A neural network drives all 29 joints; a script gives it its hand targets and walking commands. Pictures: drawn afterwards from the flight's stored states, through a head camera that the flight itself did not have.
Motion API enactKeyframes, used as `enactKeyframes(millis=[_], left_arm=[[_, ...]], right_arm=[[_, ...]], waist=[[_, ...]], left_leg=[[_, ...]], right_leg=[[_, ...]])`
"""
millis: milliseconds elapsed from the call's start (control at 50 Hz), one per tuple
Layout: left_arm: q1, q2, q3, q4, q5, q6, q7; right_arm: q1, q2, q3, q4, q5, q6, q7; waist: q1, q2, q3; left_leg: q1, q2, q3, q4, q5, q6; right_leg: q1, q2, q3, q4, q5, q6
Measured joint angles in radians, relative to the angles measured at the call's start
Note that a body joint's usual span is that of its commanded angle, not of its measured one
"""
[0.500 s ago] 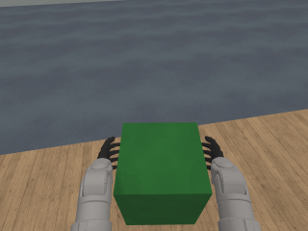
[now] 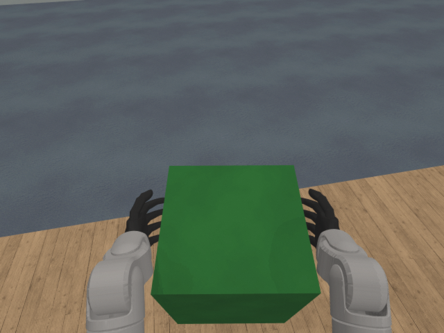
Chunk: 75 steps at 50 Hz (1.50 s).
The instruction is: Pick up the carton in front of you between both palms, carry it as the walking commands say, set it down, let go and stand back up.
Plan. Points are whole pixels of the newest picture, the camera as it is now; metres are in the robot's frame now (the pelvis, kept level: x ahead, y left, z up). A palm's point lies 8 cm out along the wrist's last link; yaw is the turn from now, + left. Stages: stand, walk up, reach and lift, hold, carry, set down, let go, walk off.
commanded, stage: carry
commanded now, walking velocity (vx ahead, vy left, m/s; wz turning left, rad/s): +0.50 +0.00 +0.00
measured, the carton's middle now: (231, 250) +0.27 +0.00 +0.03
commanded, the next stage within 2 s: none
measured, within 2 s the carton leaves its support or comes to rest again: neither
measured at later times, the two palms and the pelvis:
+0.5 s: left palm (137, 148) +0.52 +0.21 +0.06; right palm (263, 144) +0.52 -0.09 +0.07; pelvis +0.29 +0.06 -0.02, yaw +0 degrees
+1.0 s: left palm (155, 83) +0.82 +0.22 +0.08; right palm (250, 80) +0.83 -0.08 +0.07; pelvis +0.51 +0.05 -0.02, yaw +3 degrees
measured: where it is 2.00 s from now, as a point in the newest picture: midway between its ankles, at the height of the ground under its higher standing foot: (213, 288)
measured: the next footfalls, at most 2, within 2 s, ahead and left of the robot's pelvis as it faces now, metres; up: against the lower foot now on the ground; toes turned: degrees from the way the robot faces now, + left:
right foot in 0.02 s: +0.09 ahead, -0.10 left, +0.00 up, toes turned -9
left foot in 0.40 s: +0.40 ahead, +0.14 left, +0.00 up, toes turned +14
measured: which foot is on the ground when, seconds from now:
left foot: down 0.00-0.02, up 0.04-0.38, down 0.40-0.88, up 0.90-0.98, down 1.00-1.00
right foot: up 0.00-0.00, down 0.02-0.44, up 0.46-0.82, down 0.84-1.00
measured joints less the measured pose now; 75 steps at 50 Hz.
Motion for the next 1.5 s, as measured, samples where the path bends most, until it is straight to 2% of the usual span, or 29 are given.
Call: enactKeyframes(millis=[40, 80, 120, 140, 180, 260, 360, 400, 420, 440, 460, 500, 540, 600, 700, 780, 840, 880, 940, 980, 1000, 1040, 1180, 1320, 1500], left_arm=[[0.012, -0.001, -0.024, -0.039, -0.008, 0.023, 0.006], [0.032, -0.001, -0.045, -0.045, -0.014, 0.044, 0.016], [0.06, -0.002, -0.047, -0.062, -0.022, 0.074, 0.027], [0.073, -0.002, -0.045, -0.073, -0.025, 0.086, 0.033], [0.088, -0.004, -0.038, -0.092, -0.031, 0.104, 0.044], [0.087, -0.003, -0.028, -0.111, -0.046, 0.109, 0.055], [0.082, -0.002, -0.032, -0.122, -0.058, 0.109, 0.058], [0.084, -0.003, -0.034, -0.138, -0.058, 0.112, 0.058], [0.082, -0.002, -0.029, -0.143, -0.058, 0.112, 0.058], [0.079, -0.001, -0.02, -0.137, -0.06, 0.108, 0.057], [0.078, -0.001, -0.012, -0.127, -0.06, 0.106, 0.057], [0.081, -0.002, -0.008, -0.113, -0.055, 0.107, 0.054], [0.089, -0.002, -0.017, -0.105, -0.046, 0.102, 0.038], [0.093, -0.003, -0.034, -0.098, -0.027, 0.076, 0.022], [0.075, -0.002, -0.037, -0.097, -0.011, 0.031, 0.013], [0.018, 0.001, -0.011, -0.08, -0.012, 0.027, 0.016], [-0.066, 0.0, 0.024, -0.03, -0.023, 0.031, 0.026], [-0.143, -0.003, 0.047, 0.046, -0.027, 0.015, 0.036], [-0.251, 0.004, 0.075, 0.164, -0.035, 0.006, 0.054], [-0.293, 0.002, 0.105, 0.217, -0.036, -0.001, 0.057], [-0.309, -0.001, 0.12, 0.235, -0.036, -0.006, 0.057], [-0.328, -0.004, 0.146, 0.259, -0.035, -0.021, 0.056], [-0.382, 0.008, 0.162, 0.281, -0.041, -0.067, 0.048], [-0.35, -0.006, 0.159, 0.234, -0.042, -0.059, 0.046], [-0.332, -0.01, 0.148, 0.232, -0.033, -0.052, 0.044]], right_arm=[[0.029, -0.001, -0.008, -0.067, 0.017, 0.03, -0.011], [0.059, 0.0, -0.021, -0.096, 0.036, 0.061, -0.022], [0.074, 0.001, -0.02, -0.103, 0.052, 0.092, -0.032], [0.077, 0.001, -0.016, -0.1, 0.058, 0.102, -0.035], [0.078, 0.001, -0.01, -0.095, 0.067, 0.112, -0.038], [0.076, 0.001, -0.003, -0.102, 0.073, 0.108, -0.042], [0.096, 0.003, -0.002, -0.134, 0.074, 0.103, -0.047], [0.098, 0.003, 0.0, -0.147, 0.076, 0.104, -0.047], [0.094, 0.003, 0.003, -0.144, 0.076, 0.099, -0.047], [0.085, 0.003, 0.008, -0.126, 0.075, 0.09, -0.047], [0.079, 0.002, 0.012, -0.107, 0.073, 0.085, -0.047], [0.084, 0.003, 0.016, -0.087, 0.07, 0.079, -0.047], [0.103, 0.005, 0.014, -0.088, 0.066, 0.073, -0.044], [0.119, 0.006, 0.011, -0.099, 0.058, 0.054, -0.039], [0.086, 0.003, 0.004, -0.096, 0.055, 0.02, -0.02], [0.014, -0.001, -0.005, -0.061, 0.053, 0.015, -0.019], [-0.072, 0.0, -0.038, -0.014, 0.054, 0.023, -0.024], [-0.152, -0.025, -0.063, 0.049, 0.064, 0.025, -0.031], [-0.25, -0.058, -0.094, 0.151, 0.082, 0.025, -0.05], [-0.298, -0.05, -0.121, 0.207, 0.081, 0.02, -0.055], [-0.318, -0.042, -0.135, 0.23, 0.078, 0.015, -0.056], [-0.346, -0.025, -0.158, 0.265, 0.071, -0.004, -0.057], [-0.397, -0.017, -0.179, 0.287, 0.064, -0.056, -0.051], [-0.356, 0.005, -0.181, 0.232, 0.06, -0.053, -0.048], [-0.331, 0.002, -0.173, 0.228, 0.061, -0.048, -0.044]], waist=[[-0.007, 0.002, -0.002], [-0.006, -0.007, -0.012], [-0.001, -0.029, -0.016], [0.004, -0.037, -0.016], [0.017, -0.05, -0.014], [0.04, -0.059, -0.003], [0.051, -0.064, 0.009], [0.047, -0.071, 0.019], [0.039, -0.082, 0.025], [0.028, -0.093, 0.031], [0.018, -0.091, 0.038], [0.005, -0.08, 0.059], [-0.006, -0.07, 0.075], [-0.021, -0.057, 0.089], [-0.017, -0.056, 0.09], [-0.004, -0.065, 0.088], [0.004, -0.061, 0.086], [0.016, -0.017, 0.089], [0.022, 0.01, 0.112], [0.017, 0.006, 0.129], [0.015, 0.003, 0.137], [0.014, -0.013, 0.147], [0.019, -0.033, 0.153], [0.019, -0.04, 0.152], [0.018, -0.032, 0.15]], left_leg=[[-0.031, 0.008, 0.002, 0.13, -0.076, -0.003], [-0.136, 0.007, 0.023, 0.37, -0.113, 0.009], [-0.248, 0.003, 0.055, 0.555, -0.101, 0.018], [-0.295, 0.008, 0.07, 0.593, -0.074, 0.018], [-0.368, 0.021, 0.091, 0.575, -0.008, 0.011], [-0.442, 0.036, 0.114, 0.369, 0.111, -0.002], [-0.426, 0.024, 0.171, 0.15, 0.241, 0.015], [-0.371, 0.005, 0.214, 0.094, 0.237, 0.028], [-0.355, -0.005, 0.233, 0.103, 0.271, 0.059], [-0.359, -0.011, 0.246, 0.153, 0.251, 0.084], [-0.357, -0.01, 0.252, 0.185, 0.212, 0.1], [-0.312, -0.01, 0.258, 0.164, 0.165, 0.107], [-0.249, -0.014, 0.259, 0.094, 0.17, 0.093], [-0.159, -0.018, 0.247, -0.008, 0.174, 0.091], [-0.051, -0.015, 0.226, -0.078, 0.138, 0.071], [0.004, -0.022, 0.219, -0.021, 0.043, 0.049], [0.018, -0.023, 0.208, 0.113, -0.08, 0.027], [-0.022, 0.006, 0.179, 0.251, -0.145, 0.016], [-0.108, -0.005, 0.087, 0.375, -0.21, 0.021], [-0.13, -0.017, 0.06, 0.301, -0.185, 0.032], [-0.127, -0.018, 0.057, 0.245, -0.115, 0.032], [-0.102, -0.024, 0.061, 0.2, -0.056, 0.018], [-0.084, -0.039, 0.061, 0.181, -0.074, 0.014], [-0.067, -0.048, 0.067, 0.172, -0.073, 0.022], [-0.047, -0.052, 0.075, 0.184, -0.069, 0.022]], right_leg=[[0.03, 0.0, -0.032, -0.047, 0.121, -0.035], [0.036, -0.009, -0.047, -0.003, 0.089, -0.065], [0.075, -0.02, -0.047, -0.023, 0.042, -0.068], [0.103, -0.023, -0.044, -0.051, 0.036, -0.062], [0.164, -0.028, -0.037, -0.117, 0.044, -0.047], [0.282, -0.041, -0.027, -0.208, 0.028, -0.026], [0.415, -0.067, -0.022, -0.218, -0.069, 0.024], [0.445, -0.092, -0.011, -0.143, -0.149, 0.049], [0.431, -0.117, -0.003, -0.051, -0.201, 0.052], [0.375, -0.143, 0.015, 0.099, -0.205, 0.044], [0.296, -0.143, 0.058, 0.275, -0.193, 0.034], [0.135, -0.122, 0.117, 0.558, -0.15, 0.01], [0.006, -0.117, 0.122, 0.67, -0.073, -0.008], [-0.123, -0.118, 0.101, 0.61, 0.005, -0.012], [-0.215, -0.098, 0.064, 0.348, 0.097, -0.008], [-0.201, -0.068, 0.032, 0.169, 0.21, -0.021], [-0.115, -0.046, -0.006, 0.038, 0.311, -0.04], [-0.105, -0.026, -0.022, 0.079, 0.182, -0.085], [-0.108, -0.02, -0.037, 0.115, 0.127, -0.103], [-0.094, -0.021, -0.039, 0.097, 0.124, -0.1], [-0.085, -0.021, -0.04, 0.089, 0.122, -0.097], [-0.072, -0.024, -0.033, 0.08, 0.113, -0.091], [-0.067, -0.038, -0.029, 0.094, 0.082, -0.08], [-0.062, -0.048, -0.022, 0.109, 0.075, -0.068], [-0.028, -0.05, -0.015, 0.089, 0.076, -0.052]])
